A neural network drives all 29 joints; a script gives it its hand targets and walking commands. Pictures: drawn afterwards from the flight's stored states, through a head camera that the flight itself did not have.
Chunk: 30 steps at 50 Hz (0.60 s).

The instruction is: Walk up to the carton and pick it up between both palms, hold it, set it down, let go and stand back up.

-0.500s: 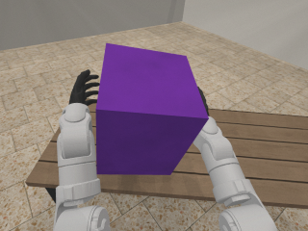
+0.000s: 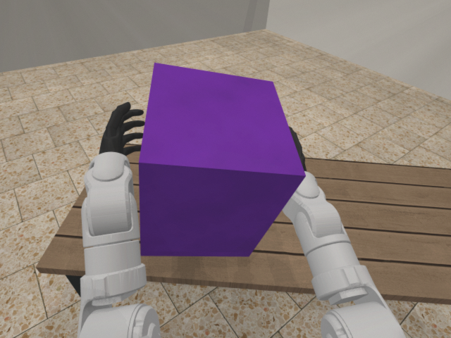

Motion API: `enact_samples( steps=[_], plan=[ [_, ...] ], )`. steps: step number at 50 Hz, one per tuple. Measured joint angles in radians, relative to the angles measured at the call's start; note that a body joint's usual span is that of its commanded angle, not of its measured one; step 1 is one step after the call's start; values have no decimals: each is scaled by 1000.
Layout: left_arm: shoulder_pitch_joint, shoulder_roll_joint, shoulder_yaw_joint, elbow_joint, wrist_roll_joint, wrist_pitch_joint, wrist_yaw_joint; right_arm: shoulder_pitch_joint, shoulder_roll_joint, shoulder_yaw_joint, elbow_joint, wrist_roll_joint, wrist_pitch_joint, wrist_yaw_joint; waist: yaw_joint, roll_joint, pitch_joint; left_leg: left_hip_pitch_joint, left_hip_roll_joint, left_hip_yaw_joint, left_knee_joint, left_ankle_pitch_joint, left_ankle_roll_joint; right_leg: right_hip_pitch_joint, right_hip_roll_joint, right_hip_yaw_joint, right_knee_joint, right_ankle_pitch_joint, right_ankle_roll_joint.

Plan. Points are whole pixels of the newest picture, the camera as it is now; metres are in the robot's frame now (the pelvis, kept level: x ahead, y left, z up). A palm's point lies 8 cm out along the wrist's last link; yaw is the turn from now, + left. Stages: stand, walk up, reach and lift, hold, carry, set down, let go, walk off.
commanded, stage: hold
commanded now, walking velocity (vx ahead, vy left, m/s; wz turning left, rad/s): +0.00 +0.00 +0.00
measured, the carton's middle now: (206, 169) +0.36 +0.01 +0.16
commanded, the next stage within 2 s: none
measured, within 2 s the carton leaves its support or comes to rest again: neither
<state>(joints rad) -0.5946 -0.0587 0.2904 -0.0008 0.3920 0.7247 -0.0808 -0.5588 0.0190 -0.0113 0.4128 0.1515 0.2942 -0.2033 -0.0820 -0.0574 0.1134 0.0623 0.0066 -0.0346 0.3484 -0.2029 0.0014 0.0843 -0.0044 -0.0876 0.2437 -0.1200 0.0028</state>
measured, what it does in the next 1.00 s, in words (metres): stands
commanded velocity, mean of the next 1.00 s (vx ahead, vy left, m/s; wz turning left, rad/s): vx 0.00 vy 0.00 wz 0.00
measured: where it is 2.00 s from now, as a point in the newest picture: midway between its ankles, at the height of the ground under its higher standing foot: outside the picture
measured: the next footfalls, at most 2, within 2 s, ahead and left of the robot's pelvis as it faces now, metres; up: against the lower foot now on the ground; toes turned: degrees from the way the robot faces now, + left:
none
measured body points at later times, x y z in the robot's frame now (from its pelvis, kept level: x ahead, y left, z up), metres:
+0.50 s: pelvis -0.01 +0.00 +0.00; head -0.05 +0.03 +0.45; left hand +0.37 +0.16 +0.20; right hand +0.36 -0.13 +0.16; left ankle +0.01 +0.11 -0.75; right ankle +0.03 -0.12 -0.75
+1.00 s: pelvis -0.01 +0.00 +0.00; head -0.04 +0.03 +0.45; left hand +0.37 +0.16 +0.20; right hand +0.36 -0.14 +0.16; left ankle +0.01 +0.11 -0.75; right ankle +0.03 -0.12 -0.75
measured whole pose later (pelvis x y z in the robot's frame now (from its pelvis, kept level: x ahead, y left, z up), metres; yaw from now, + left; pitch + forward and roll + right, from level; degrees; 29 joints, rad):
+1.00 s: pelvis -0.01 +0.00 +0.00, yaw +0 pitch -12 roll -1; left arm -0.61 -0.06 0.29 0.03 0.39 0.71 -0.08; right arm -0.56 0.03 -0.03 0.44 0.13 0.26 -0.20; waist -0.07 -0.06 0.12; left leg 0.05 0.01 -0.03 0.35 -0.19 0.00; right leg 0.06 -0.01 -0.09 0.25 -0.12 0.00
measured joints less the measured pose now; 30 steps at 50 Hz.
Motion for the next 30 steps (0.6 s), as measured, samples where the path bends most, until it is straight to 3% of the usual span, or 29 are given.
enact_samples(
  steps=[13,30],
  plan=[
    [-41,5,10,35,7,-1,-2,-27,9,-27,29,-27,-6,9,21,-14,2,-9,-2,11,-12,15,1,-23,-2,10,10,6,-3],
    [-34,0,11,57,4,-19,-1,-15,16,-37,45,-36,-27,14,13,-9,-6,-13,-3,5,-6,11,2,-22,-3,5,11,4,-2]
  ],
)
